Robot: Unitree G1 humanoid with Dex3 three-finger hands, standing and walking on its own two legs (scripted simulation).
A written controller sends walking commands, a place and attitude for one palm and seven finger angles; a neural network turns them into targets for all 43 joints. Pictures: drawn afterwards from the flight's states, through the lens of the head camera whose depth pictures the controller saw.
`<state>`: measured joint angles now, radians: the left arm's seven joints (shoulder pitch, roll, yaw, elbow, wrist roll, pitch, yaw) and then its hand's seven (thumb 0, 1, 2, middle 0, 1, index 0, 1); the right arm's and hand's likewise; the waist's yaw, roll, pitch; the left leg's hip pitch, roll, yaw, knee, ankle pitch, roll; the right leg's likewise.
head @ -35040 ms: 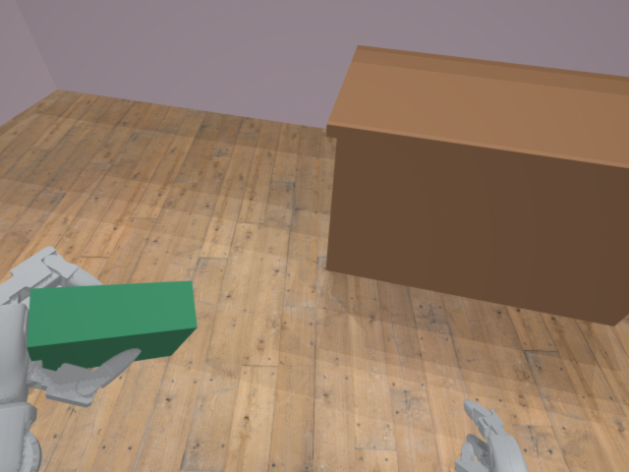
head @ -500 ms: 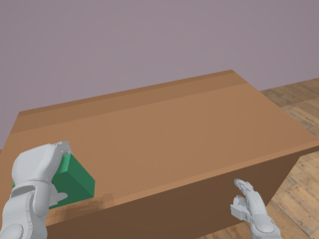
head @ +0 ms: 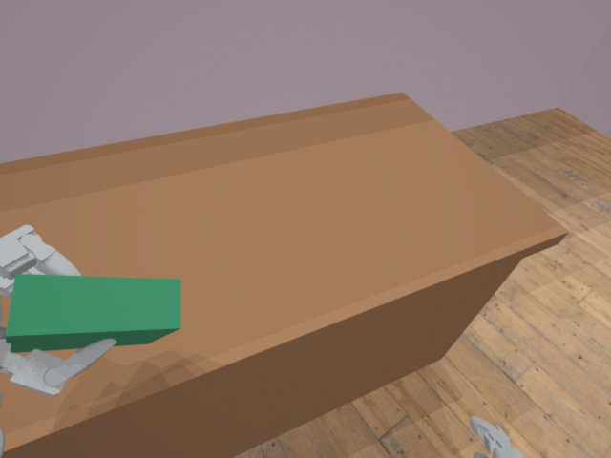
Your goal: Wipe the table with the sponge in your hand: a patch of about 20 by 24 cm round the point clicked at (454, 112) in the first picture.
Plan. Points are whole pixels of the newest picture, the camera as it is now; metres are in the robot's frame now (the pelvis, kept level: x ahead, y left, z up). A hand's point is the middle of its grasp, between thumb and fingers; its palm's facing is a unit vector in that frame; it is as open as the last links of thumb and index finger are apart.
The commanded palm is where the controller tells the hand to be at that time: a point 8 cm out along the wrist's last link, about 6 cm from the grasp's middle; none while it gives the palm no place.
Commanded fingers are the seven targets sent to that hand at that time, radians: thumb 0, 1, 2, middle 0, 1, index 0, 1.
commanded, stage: step back with the hand held close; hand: left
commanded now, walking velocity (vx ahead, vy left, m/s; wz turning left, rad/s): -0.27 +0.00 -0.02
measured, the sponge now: (119, 315) +0.23 +0.20 +0.14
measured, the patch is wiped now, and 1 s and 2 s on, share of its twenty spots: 0.95 0.95 0.95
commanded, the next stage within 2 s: stop stepping back and stand still in 0.96 s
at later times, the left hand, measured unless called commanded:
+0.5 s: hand (15, 366) +0.16 +0.25 +0.17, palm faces +0.45 -0.79 -0.42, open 9.3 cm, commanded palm +0.11 +0.28 +0.20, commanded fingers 0.00 0.10 1.30 -1.20 -1.60 -1.20 -1.60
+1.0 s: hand out of the picture +0.09 +0.21 +0.18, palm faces +0.37 -0.85 -0.38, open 9.3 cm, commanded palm +0.02 +0.26 +0.20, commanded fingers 0.00 0.10 1.30 -1.20 -1.60 -1.20 -1.60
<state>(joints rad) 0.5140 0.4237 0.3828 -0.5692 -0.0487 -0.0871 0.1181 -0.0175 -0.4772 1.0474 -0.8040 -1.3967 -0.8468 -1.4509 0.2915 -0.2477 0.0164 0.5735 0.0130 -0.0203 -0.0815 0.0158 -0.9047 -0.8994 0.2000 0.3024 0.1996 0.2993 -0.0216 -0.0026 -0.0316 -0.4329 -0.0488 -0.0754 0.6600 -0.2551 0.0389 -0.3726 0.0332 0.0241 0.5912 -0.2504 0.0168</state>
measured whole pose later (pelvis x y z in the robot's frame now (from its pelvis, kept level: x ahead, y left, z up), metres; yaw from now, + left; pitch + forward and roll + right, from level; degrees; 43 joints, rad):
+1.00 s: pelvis -0.14 -0.02 -0.01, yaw -1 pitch +0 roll -4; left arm 0.41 0.36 0.37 -0.60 -0.03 -0.14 0.12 -0.02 -0.48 1.05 -0.81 -1.40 -0.85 -1.45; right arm 0.20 -0.19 0.04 0.57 0.00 -0.13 -0.02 0.01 -0.90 -0.90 0.20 0.30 0.20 0.30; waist -0.01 0.05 0.05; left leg -0.52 0.13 0.01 0.70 -0.19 -0.01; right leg -0.35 0.06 -0.03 0.61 -0.23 0.01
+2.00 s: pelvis -0.35 -0.05 -0.01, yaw -1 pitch -2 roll -2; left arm 0.44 0.34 0.29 -0.52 -0.03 -0.11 0.10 -0.02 -0.48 1.05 -0.81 -1.40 -0.85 -1.45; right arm 0.25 -0.23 0.02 0.69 0.02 -0.09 -0.04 0.01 -0.90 -0.90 0.20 0.30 0.20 0.30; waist 0.00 0.00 -0.04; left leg -0.49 0.03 -0.01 1.04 -0.41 0.04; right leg -0.36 -0.01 -0.10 0.65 -0.25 -0.03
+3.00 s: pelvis -0.33 -0.02 +0.02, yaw -2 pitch -1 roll -1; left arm 0.46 0.35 0.30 -0.48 -0.05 -0.11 0.15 -0.02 -0.48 1.05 -0.81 -1.40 -0.85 -1.45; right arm 0.17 -0.20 0.04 0.59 0.00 -0.08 -0.06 0.01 -0.90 -0.90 0.20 0.30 0.20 0.30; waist 0.02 -0.01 -0.01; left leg -0.22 0.00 0.01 0.49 -0.25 0.02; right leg -0.23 -0.02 -0.05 0.43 -0.18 0.01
